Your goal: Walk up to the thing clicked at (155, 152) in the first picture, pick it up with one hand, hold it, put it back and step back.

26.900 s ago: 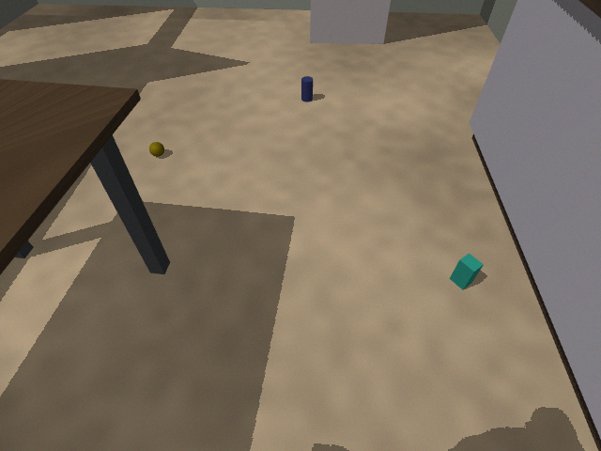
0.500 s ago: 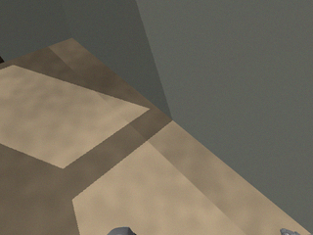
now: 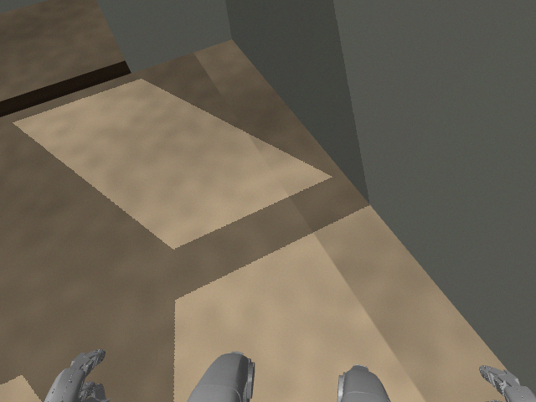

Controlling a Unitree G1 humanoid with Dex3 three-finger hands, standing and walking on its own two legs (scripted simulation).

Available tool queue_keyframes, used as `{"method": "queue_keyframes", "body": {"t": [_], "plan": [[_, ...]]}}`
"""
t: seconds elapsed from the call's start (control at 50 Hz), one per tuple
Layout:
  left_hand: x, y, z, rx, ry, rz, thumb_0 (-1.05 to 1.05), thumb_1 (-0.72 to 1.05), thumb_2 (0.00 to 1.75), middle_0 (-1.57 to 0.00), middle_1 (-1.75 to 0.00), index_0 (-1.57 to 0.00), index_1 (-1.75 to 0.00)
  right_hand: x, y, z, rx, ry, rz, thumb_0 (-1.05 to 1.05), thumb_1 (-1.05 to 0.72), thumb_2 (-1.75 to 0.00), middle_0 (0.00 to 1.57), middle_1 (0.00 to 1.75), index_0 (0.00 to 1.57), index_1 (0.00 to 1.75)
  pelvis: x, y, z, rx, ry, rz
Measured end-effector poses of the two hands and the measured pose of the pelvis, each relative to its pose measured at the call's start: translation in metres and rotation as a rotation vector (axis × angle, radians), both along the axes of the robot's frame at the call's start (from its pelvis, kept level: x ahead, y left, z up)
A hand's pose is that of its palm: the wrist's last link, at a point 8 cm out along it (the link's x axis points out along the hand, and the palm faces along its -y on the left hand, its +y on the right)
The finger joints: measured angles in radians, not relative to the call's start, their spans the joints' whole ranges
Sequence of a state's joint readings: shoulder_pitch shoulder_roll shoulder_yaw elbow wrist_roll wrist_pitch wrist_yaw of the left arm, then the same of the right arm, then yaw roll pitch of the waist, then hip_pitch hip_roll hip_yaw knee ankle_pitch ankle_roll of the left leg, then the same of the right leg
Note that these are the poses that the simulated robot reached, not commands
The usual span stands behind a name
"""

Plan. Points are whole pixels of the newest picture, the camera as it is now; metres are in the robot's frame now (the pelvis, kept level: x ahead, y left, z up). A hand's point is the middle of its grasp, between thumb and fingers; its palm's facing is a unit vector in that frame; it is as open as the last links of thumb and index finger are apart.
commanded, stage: walk up
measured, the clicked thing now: out of the picture -0.40 +1.47 -0.70
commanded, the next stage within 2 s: none
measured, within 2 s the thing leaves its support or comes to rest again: neither
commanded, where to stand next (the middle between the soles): +0.06 +0.04 m, yaw +22 degrees
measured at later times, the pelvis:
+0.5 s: pelvis -0.01 +0.02 +0.00, yaw +17 degrees
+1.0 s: pelvis -0.01 +0.00 +0.01, yaw +44 degrees
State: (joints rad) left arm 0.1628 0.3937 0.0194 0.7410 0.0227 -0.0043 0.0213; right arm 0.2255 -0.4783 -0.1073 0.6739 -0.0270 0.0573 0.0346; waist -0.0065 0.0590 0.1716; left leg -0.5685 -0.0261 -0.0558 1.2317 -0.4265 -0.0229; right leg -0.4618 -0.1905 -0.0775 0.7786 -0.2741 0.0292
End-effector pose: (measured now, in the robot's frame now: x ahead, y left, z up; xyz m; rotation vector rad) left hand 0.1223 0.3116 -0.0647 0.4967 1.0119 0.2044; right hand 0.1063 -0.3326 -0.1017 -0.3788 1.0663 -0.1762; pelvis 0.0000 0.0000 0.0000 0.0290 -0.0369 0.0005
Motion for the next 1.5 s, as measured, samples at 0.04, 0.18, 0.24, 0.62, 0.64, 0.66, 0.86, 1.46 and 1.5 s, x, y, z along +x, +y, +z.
{"method": "queue_keyframes", "body": {"t": [0.04, 0.18, 0.24, 0.62, 0.64, 0.66, 0.86, 1.46, 1.5], "plan": [[-0.015, 0.012, 0.004, 0.022, -0.007, 0.035, 0.0, 0.9, 0.89, -0.21, -0.31, -0.21, -0.3, 0.001, 0.001, 0.001, -0.002, 0.028, 0.03, 0.01, -0.91, -0.9, 0.2, 0.3, 0.2, 0.3, -0.003, 0.0, 0.001, 0.003, 0.006, 0.03], [-0.083, 0.071, -0.012, 0.053, 0.022, 0.194, 0.0, 0.9, 0.89, -0.21, -0.31, -0.21, -0.3, -0.002, 0.017, 0.007, -0.063, 0.099, 0.106, 0.01, -0.91, -0.9, 0.2, 0.3, 0.2, 0.3, -0.012, 0.017, -0.01, 0.011, 0.013, 0.122], [-0.111, 0.08, -0.02, 0.041, 0.087, 0.277, 0.0, 0.9, 0.9, -0.21, -0.3, -0.21, -0.3, -0.007, 0.027, 0.013, -0.075, 0.115, 0.124, 0.01, -0.91, -0.9, 0.2, 0.3, 0.21, 0.3, -0.011, 0.021, -0.006, -0.016, 0.017, 0.162], [-0.191, 0.028, -0.025, -0.148, 0.074, 0.471, 0.0, 0.9, 0.89, -0.21, -0.31, -0.21, -0.3, 0.081, 0.098, 0.02, -0.027, 0.063, 0.37, 0.01, -0.91, -0.9, 0.2, 0.3, 0.21, 0.3, -0.014, 0.029, 0.013, -0.02, -0.01, 0.405], [-0.191, 0.033, -0.027, -0.156, 0.053, 0.488, 0.01, 0.9, 0.89, -0.21, -0.31, -0.21, -0.3, 0.083, 0.103, 0.023, -0.034, 0.068, 0.394, 0.01, -0.91, -0.9, 0.21, 0.3, 0.21, 0.3, -0.014, 0.031, 0.012, -0.017, -0.009, 0.428], [-0.192, 0.039, -0.03, -0.162, 0.031, 0.505, 0.01, 0.9, 0.89, -0.21, -0.31, -0.21, -0.3, 0.087, 0.108, 0.024, -0.047, 0.069, 0.418, 0.01, -0.9, -0.9, 0.21, 0.3, 0.21, 0.3, -0.014, 0.035, 0.009, -0.015, -0.007, 0.449], [-0.203, 0.06, -0.035, -0.159, -0.07, 0.658, 0.0, 0.9, 0.9, -0.21, -0.3, -0.2, -0.3, 0.118, 0.131, 0.043, -0.17, 0.047, 0.574, 0.01, -0.9, -0.9, 0.21, 0.3, 0.21, 0.3, -0.015, 0.033, 0.008, -0.025, -0.001, 0.642], [-0.408, -0.223, 0.0, -0.155, 0.069, 1.323, 0.0, 0.9, 0.9, -0.21, -0.3, -0.21, -0.3, 0.243, 0.213, 0.038, -0.102, 0.051, 1.192, 0.01, -0.9, -0.9, 0.21, 0.3, 0.21, 0.3, 0.016, -0.063, 0.024, 0.003, 0.016, 1.177], [-0.423, -0.234, -0.008, -0.173, 0.086, 1.364, 0.0, 0.9, 0.9, -0.21, -0.3, -0.21, -0.3, 0.243, 0.234, 0.039, -0.094, 0.015, 1.227, 0.01, -0.9, -0.9, 0.21, 0.3, 0.21, 0.3, 0.012, -0.057, 0.019, -0.009, 0.015, 1.209]]}}
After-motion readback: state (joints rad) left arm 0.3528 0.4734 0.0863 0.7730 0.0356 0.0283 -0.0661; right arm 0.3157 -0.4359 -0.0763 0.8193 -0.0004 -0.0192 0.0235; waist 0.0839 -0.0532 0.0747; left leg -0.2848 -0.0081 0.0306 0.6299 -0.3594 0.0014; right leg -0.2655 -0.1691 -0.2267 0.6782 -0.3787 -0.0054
